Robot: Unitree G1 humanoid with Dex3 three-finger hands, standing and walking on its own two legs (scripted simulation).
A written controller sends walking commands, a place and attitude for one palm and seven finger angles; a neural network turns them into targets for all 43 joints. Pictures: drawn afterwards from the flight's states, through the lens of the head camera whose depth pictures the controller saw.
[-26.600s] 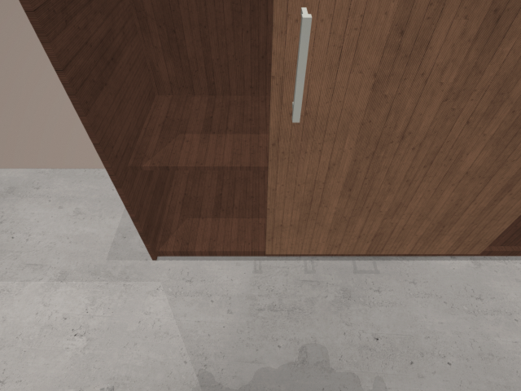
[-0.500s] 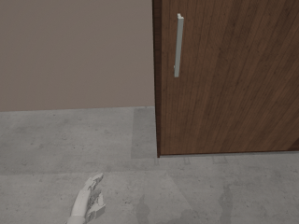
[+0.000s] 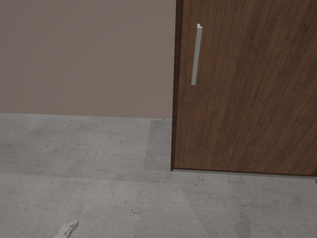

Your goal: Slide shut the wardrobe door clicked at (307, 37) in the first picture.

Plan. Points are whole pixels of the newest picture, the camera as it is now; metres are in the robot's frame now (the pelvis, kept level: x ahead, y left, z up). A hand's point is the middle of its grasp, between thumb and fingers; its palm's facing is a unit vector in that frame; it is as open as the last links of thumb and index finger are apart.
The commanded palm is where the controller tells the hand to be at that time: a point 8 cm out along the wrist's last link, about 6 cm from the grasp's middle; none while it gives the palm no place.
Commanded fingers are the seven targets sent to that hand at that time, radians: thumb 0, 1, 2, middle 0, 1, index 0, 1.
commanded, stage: stop stepping back and stand still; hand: right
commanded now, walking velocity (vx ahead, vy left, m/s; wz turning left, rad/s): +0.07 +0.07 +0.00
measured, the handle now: (195, 56) +0.76 -0.10 +0.14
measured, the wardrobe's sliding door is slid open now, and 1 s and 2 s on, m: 0.00 0.00 0.00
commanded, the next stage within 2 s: let the arm hang, fingers relaxed in 0.14 s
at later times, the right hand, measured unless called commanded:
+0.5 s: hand out of the picture +0.10 -0.22 -0.15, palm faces -0.06 +0.97 -0.22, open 7.4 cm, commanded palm none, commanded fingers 0.00 -0.90 -0.90 0.20 0.30 0.20 0.30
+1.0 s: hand out of the picture +0.01 -0.23 -0.16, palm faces -0.04 +0.97 -0.24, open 7.3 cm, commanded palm none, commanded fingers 0.00 -0.90 -0.90 0.20 0.30 0.20 0.30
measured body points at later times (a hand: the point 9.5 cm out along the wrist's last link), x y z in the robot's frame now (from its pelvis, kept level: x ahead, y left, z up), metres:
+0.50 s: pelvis -0.01 -0.03 +0.00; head +0.00 -0.04 +0.45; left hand +0.10 +0.24 -0.11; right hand +0.10 -0.27 -0.13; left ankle +0.01 +0.10 -0.72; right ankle +0.03 -0.12 -0.72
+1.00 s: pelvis +0.01 -0.04 +0.02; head +0.03 -0.04 +0.47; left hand +0.01 +0.18 -0.14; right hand +0.01 -0.28 -0.14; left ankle +0.01 +0.10 -0.72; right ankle +0.03 -0.12 -0.72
